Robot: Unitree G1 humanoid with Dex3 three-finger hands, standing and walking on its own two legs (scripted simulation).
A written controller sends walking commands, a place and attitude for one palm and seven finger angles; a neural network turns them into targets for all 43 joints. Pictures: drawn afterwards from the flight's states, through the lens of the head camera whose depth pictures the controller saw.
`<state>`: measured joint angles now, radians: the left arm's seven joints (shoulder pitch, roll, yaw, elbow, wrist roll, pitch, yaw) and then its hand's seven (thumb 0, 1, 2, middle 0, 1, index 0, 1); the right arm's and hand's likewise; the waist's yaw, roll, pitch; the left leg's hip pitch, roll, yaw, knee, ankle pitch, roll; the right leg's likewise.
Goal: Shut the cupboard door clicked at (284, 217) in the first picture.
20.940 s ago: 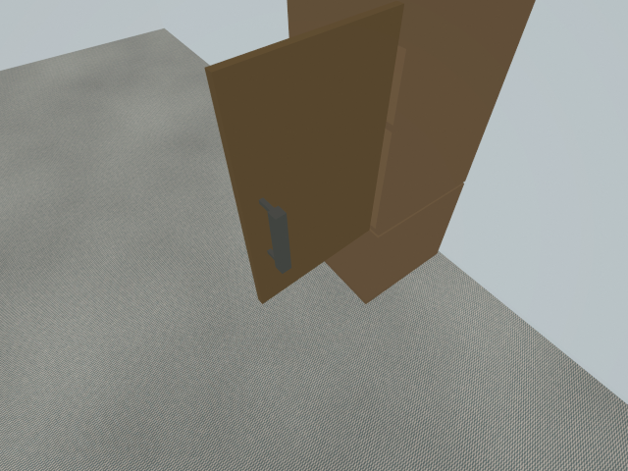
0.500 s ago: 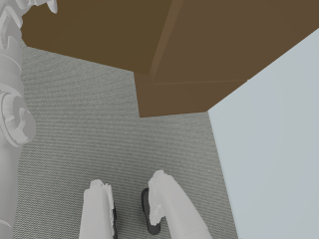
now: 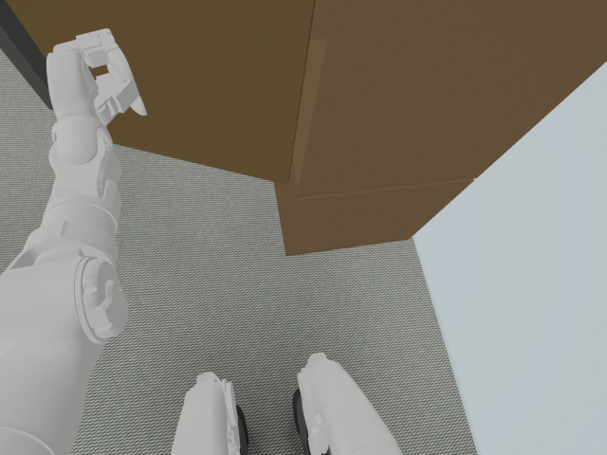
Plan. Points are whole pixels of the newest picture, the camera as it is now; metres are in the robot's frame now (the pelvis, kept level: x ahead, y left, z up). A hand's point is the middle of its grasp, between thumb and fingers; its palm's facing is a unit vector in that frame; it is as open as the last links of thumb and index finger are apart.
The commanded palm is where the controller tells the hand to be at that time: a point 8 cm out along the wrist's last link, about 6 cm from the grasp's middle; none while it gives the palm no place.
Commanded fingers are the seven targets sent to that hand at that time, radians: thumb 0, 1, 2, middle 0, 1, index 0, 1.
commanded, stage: pull the fist back off the door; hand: left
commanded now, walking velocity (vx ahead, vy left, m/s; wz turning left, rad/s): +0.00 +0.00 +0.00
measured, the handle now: (36, 46) +0.66 +0.25 +0.04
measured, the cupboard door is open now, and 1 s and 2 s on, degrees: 68 68 68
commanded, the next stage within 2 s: draw the hand back to the body in 0.30 s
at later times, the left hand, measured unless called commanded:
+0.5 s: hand (133, 113) +0.52 +0.12 +0.07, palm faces +0.09 -1.00 -0.03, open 3.1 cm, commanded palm +0.46 +0.17 +0.07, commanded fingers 0.00 0.90 0.90 -1.30 -1.50 -1.30 -1.50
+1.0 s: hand (4, 223) +0.36 +0.18 +0.16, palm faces +0.06 -0.99 -0.13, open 3.1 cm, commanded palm +0.32 +0.24 +0.18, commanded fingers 0.00 0.90 0.90 -1.02 -1.20 -1.02 -1.20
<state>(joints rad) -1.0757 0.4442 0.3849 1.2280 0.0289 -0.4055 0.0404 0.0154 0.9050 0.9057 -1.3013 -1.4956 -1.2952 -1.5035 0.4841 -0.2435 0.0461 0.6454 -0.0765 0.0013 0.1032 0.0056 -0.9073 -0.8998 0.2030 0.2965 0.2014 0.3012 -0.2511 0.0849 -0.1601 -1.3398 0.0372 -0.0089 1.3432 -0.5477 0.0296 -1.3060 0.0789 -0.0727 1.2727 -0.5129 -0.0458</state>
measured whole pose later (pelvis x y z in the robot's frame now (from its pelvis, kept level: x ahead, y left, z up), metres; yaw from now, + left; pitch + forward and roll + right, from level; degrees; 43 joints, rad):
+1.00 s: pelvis +0.02 +0.01 +0.10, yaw +3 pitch +10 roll -1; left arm -0.15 0.26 0.10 0.41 -0.13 -0.28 -0.07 0.01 0.90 0.90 -1.24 -1.42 -1.23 -1.43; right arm 0.26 -0.26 -0.01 0.54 0.05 0.04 -0.04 0.01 -0.91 -0.90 0.20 0.30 0.20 0.30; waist -0.04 0.03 -0.12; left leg -0.61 -0.01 0.02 0.86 -0.41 0.04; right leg -0.60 0.04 -0.02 0.83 -0.41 -0.03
